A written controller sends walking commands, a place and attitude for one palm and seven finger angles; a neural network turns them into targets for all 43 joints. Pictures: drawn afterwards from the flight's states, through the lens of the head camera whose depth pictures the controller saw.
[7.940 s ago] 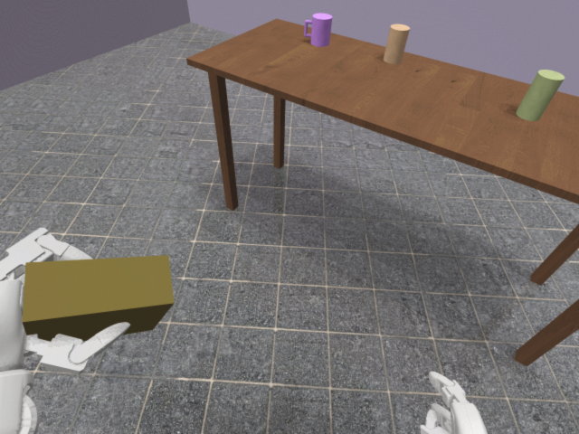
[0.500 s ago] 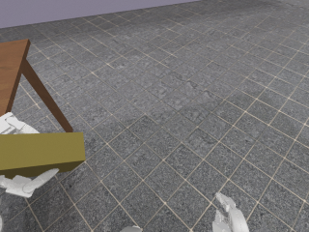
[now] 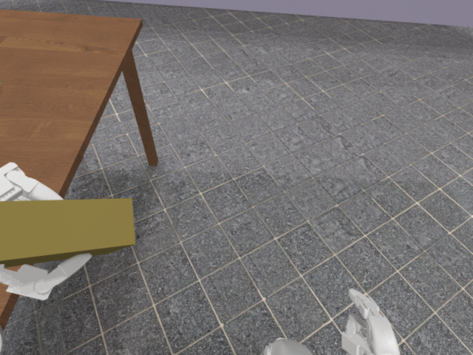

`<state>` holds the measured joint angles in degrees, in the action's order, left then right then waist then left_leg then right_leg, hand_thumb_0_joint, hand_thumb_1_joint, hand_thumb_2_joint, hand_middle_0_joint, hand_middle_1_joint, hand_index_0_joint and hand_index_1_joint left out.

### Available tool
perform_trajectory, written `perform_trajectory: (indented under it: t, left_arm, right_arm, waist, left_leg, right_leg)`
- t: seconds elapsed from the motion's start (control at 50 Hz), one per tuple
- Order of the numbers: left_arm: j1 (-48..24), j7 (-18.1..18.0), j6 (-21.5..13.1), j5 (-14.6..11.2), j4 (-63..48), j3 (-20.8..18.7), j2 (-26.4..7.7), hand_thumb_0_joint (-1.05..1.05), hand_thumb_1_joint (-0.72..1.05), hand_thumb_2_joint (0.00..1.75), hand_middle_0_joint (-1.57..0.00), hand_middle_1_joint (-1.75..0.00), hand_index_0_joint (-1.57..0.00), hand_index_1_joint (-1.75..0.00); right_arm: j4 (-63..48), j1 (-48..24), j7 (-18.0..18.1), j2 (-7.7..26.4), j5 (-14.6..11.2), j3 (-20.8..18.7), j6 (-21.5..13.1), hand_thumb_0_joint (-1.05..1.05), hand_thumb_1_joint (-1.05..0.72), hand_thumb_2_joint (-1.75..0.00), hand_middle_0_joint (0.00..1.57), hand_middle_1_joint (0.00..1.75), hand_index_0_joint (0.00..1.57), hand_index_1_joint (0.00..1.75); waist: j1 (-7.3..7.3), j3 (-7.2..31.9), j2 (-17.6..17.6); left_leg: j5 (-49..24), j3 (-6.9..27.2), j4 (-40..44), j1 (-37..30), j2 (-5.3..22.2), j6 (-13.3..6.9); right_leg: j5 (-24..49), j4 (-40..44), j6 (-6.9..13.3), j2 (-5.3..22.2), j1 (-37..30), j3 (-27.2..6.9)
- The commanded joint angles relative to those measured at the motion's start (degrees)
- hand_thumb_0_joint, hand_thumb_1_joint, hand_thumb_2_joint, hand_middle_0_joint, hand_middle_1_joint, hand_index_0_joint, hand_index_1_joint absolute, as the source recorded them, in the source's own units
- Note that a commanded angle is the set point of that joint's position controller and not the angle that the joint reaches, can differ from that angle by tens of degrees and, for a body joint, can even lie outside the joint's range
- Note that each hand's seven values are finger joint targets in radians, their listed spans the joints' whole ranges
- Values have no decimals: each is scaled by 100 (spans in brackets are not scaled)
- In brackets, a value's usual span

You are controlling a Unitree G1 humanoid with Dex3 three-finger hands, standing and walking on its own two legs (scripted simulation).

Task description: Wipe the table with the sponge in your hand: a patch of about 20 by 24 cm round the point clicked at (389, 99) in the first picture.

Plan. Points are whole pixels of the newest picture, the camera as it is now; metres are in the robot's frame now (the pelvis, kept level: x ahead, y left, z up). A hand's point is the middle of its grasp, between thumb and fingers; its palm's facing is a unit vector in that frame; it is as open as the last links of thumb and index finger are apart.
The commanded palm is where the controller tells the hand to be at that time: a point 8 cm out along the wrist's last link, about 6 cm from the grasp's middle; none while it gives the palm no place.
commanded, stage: turn to face it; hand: left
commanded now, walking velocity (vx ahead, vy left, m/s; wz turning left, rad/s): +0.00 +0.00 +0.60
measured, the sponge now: (83, 231) +0.24 +0.20 +0.15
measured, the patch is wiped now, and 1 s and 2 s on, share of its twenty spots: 0.00 0.00 0.00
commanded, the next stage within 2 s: take the last steps up to it in 1.72 s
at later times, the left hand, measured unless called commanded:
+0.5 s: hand out of the picture +0.08 +0.23 +0.18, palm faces +0.59 -0.67 -0.45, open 9.4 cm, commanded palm +0.00 +0.26 +0.18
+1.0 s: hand out of the picture -0.08 +0.22 +0.17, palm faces +0.78 -0.41 -0.48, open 9.4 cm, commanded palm -0.15 +0.22 +0.18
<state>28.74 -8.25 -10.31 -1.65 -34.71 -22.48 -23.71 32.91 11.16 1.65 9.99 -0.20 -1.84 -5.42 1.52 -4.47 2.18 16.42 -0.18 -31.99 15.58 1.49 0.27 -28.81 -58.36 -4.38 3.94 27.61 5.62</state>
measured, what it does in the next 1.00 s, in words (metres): walks backwards, turning left: right foot, then left foot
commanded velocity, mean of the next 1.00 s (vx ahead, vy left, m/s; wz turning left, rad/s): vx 0.00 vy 0.00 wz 0.60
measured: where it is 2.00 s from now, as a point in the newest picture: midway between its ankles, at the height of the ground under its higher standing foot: outside the picture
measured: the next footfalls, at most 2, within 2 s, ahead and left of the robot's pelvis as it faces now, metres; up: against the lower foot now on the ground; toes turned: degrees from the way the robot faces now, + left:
right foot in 0.22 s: +0.02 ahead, -0.12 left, +0.00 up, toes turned +3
left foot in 0.62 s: -0.13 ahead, +0.09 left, +0.00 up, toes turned +27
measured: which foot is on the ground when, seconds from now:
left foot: down 0.00-0.22, up 0.24-0.60, down 0.62-0.92, up 0.94-1.00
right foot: up 0.00-0.20, down 0.22-0.62, up 0.64-0.90, down 0.92-1.00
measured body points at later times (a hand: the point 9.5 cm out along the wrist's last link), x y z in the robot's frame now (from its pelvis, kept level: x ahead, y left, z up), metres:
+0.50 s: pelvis -0.07 -0.05 +0.01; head -0.03 -0.06 +0.46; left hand +0.04 +0.26 +0.20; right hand +0.17 -0.26 -0.08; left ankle -0.14 +0.08 -0.68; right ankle -0.02 -0.12 -0.73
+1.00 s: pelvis -0.12 -0.10 +0.00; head -0.07 -0.11 +0.44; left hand -0.13 +0.24 +0.19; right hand +0.14 -0.16 -0.12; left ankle -0.19 +0.03 -0.68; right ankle -0.04 -0.16 -0.73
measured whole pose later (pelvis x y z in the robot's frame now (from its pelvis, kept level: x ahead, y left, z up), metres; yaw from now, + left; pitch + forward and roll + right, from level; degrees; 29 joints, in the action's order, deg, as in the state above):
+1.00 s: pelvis -0.12 -0.10 +0.00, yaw +36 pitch -2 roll +1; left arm 25.2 -7.2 -8.1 -2.6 -27.1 -20.2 -20.4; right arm 36.3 9.5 1.3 9.9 -0.4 1.1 -4.5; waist -1.8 -6.2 -4.0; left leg 25.3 4.5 -58.6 27.0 -0.6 2.8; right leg -15.8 -34.0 2.4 2.4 16.3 8.0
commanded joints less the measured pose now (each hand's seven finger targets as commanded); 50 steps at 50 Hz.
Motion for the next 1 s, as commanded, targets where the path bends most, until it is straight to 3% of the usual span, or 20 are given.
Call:
perform_trajectory:
  t: [0.0, 0.1, 0.16, 0.18, 0.2, 0.22, 0.24, 0.3, 0.46, 0.54, 0.56, 0.6, 0.64, 0.72, 0.84, 0.86, 0.88, 0.9, 0.94, 0.98]
  left_arm:
    - [195, -34, -387, -166, -1450, -533, -683, 0, 10, 130, -120, -160, -120, -160]
    - [-74, 56, -184, -241, -624, -488, -609, 0, 10, 130, -120, -160, -120, -160]
    - [-419, 83, -114, -196, -569, -392, -584, 0, 10, 130, -120, -160, -120, -160]
    - [-610, 60, -85, -122, -493, -438, -721, 0, 10, 130, -120, -160, -120, -160]
    - [-767, -22, -18, -44, -487, -575, -1093, 0, 10, 130, -120, -160, -120, -160]
    - [-1027, -65, -3, -209, -511, -390, -860, 0, 10, 130, -120, -160, -120, -160]
    - [-868, -99, 50, -154, -419, -467, -899, 0, 10, 130, -120, -160, -120, -160]
    - [-711, -78, -147, -98, -578, -435, -823, 0, 10, 130, -120, -160, -120, -160]
    - [19, -288, -243, -125, -766, -652, -746, 0, 10, 130, -120, -160, -120, -160]
    - [-16, -312, -267, -157, -992, -506, -619, 0, 10, 130, -120, -160, -120, -160]
    - [-188, -292, -314, -188, -1231, -457, -643, 0, 10, 130, -120, -160, -120, -160]
    - [-219, -181, -516, -193, -1527, -474, -815, 0, 10, 130, -120, -160, -120, -160]
    - [-276, -67, -601, 28, -1438, -808, -1130, 0, 10, 130, -120, -160, -120, -160]
    - [40, -21, -461, -121, -1527, -492, -709, 0, 10, 130, -120, -160, -120, -160]
    - [-252, 52, -206, -169, -676, -495, -624, 0, 10, 130, -120, -160, -120, -160]
    - [-461, 59, -198, -158, -578, -480, -649, 0, 10, 130, -120, -160, -120, -160]
    - [-646, 33, -181, -74, -405, -566, -822, 0, 10, 130, -120, -160, -120, -160]
    - [-773, -35, -85, -64, -265, -688, -1141, 0, 10, 130, -120, -160, -120, -160]
    - [-682, -49, 12, -137, 1, -509, -858, 0, 10, 130, -120, -160, -120, -160]
    - [-605, -13, -130, -121, -290, -477, -805, 0, 10, 130, -120, -160, -120, -160]
  right_arm:
    - [-702, -160, -23, 871, -84, -206, -391, 0, -90, -90, 20, 30, 20, 30]
    - [-597, -223, 64, 857, -53, -132, -352, 0, -90, -90, 20, 30, 20, 30]
    - [-635, -423, 74, 747, -66, -36, -307, 0, -90, -90, 20, 30, 20, 30]
    - [-640, -401, 77, 661, -73, -3, -276, 0, -90, -90, 20, 30, 20, 30]
    - [-750, -418, 90, 538, -77, 17, -238, 0, -90, -90, 20, 30, 20, 30]
    - [-712, -347, 118, 796, -96, -155, -317, 0, -90, -90, 20, 30, 20, 30]
    - [-702, -544, 94, 804, -47, -146, -278, 0, -90, -90, 20, 30, 20, 30]
    - [-668, -814, 199, 588, 4, 16, -120, 0, -90, -90, 20, 30, 20, 30]
    - [-925, -572, 315, 615, 110, -97, -56, 0, -90, -90, 20, 30, 20, 30]
    - [-891, -229, 275, 687, 98, -173, 43, 0, -90, -90, 20, 30, 20, 30]
    - [-950, -212, 275, 754, 78, -199, 49, 0, -90, -90, 20, 30, 20, 30]
    - [-987, -234, 184, 1024, 31, -267, -116, 0, -90, -90, 20, 30, 20, 30]
    - [-833, -176, 103, 944, 15, -302, -264, 0, -90, -90, 20, 30, 20, 30]
    - [-708, -182, -42, 900, -95, -247, -397, 0, -90, -90, 20, 30, 20, 30]
    - [-644, -279, 15, 848, -65, -114, -372, 0, -90, -90, 20, 30, 20, 30]
    - [-636, -385, 33, 772, -71, -65, -348, 0, -90, -90, 20, 30, 20, 30]
    - [-629, -340, 52, 668, -84, -24, -315, 0, -90, -90, 20, 30, 20, 30]
    - [-753, -428, 81, 558, -108, -11, -294, 0, -90, -90, 20, 30, 20, 30]
    - [-740, -504, 76, 758, -62, -114, -259, 0, -90, -90, 20, 30, 20, 30]
    - [-661, -711, 124, 588, -25, 24, -103, 0, -90, -90, 20, 30, 20, 30]
  waist:
    - [-66, 893, -1814]
    - [-122, 859, -1398]
    - [-269, 947, -1088]
    - [-263, 1000, -321]
    - [-226, 913, 1387]
    - [-189, 905, 1556]
    - [-177, 842, 1025]
    - [-156, 645, 468]
    - [-388, 1152, 810]
    - [-70, 1404, 276]
    - [11, 1472, -160]
    - [-139, 1089, -2223]
    - [-78, 1012, -1955]
    - [-81, 872, -1930]
    - [-189, 805, -1540]
    - [-248, 774, -1227]
    - [-230, 875, -221]
    - [-197, 862, 1438]
    - [-187, 878, 1356]
    - [-176, 704, 741]
  left_leg:
    - [-3197, 1179, 1046, -318, 1160, -851]
    - [-2066, 1674, 1066, 83, 1223, -905]
    - [-1120, 1587, 627, 483, 913, -642]
    - [-83, 1218, -73, 919, 546, -371]
    - [1370, 228, -1762, 1921, -339, 123]
    - [1343, 378, -3244, 1613, -332, 248]
    - [1225, 451, -3847, 1574, -262, 280]
    - [668, 47, -4169, 1613, -65, 435]
    - [1230, -621, -1160, 819, 85, 218]
    - [85, -692, 630, -255, -127, 150]
    - [-748, -428, 942, -739, 124, 36]
    - [-4965, 2300, 1128, -1437, 2215, -1130]
    - [-4689, 2344, 814, -1317, 2031, -1394]
    - [-3426, 1045, 883, -467, 1147, -861]
    - [-1847, 1250, 583, 247, 1009, -665]
    - [-1321, 1295, 289, 526, 902, -551]
    - [-173, 892, -501, 963, 484, -276]
    - [1573, 99, -2270, 1768, -329, 134]
    - [1290, 474, -4115, 1519, -199, 245]
    - [758, 158, -4452, 1517, -63, 359]
  right_leg:
    - [424, 605, -126, -195, -372, -35]
    - [292, 1704, -158, -424, -1178, -94]
    - [1097, 3398, -71, -353, -2115, -118]
    - [1505, 4134, 214, 330, -2509, -663]
    - [1947, 4451, 867, 1865, -2763, -2379]
    - [1934, 4547, 1052, 2346, -1905, -2638]
    - [1882, 4456, 1103, 2197, -1559, -2556]
    - [2544, 4229, 1017, 1590, -1605, -652]
    - [3658, 3746, 1194, 1797, -2501, -396]
    - [3808, 2528, 757, 1610, -2223, 51]
    - [3442, 1667, 519, 1325, -1778, 265]
    - [-928, -148, -8, 116, 481, 170]
    - [-693, -585, -29, 179, 1034, -390]
    - [374, 495, -100, -140, -158, -49]
    - [947, 2580, -137, -466, -1666, 79]
    - [1338, 3324, -97, -308, -2071, -33]
    - [1989, 4003, 173, 435, -2512, -643]
    - [2666, 4234, 846, 1968, -2519, -2439]
    - [1854, 4355, 1058, 2115, -1555, -2429]
    - [2086, 4215, 1021, 1654, -1479, -1123]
